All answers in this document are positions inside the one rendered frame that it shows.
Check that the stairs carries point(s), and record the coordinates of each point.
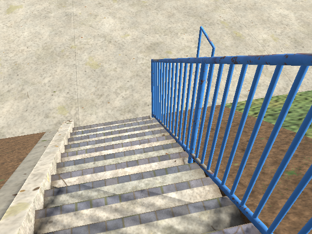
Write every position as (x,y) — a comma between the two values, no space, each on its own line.
(131,177)

